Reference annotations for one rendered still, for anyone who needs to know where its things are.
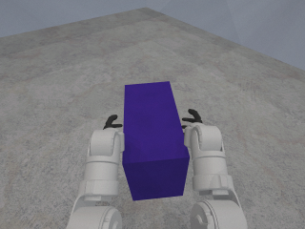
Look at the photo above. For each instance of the left robot forearm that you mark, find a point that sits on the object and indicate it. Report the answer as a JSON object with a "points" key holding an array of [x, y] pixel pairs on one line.
{"points": [[101, 170]]}

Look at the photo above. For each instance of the robot left hand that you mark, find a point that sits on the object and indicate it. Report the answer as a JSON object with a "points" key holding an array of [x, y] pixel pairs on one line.
{"points": [[109, 124]]}

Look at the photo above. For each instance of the robot right hand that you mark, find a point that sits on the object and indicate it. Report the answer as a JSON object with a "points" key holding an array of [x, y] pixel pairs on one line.
{"points": [[196, 118]]}

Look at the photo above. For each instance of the robot left upper arm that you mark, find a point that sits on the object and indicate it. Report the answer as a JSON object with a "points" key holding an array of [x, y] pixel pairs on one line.
{"points": [[95, 217]]}

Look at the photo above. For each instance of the right robot forearm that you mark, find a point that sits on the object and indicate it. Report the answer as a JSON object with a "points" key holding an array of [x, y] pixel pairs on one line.
{"points": [[210, 173]]}

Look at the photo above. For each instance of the robot right upper arm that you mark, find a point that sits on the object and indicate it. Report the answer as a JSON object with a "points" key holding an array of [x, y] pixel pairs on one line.
{"points": [[217, 214]]}

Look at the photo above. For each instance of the carton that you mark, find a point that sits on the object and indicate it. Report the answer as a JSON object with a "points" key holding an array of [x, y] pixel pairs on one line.
{"points": [[155, 159]]}

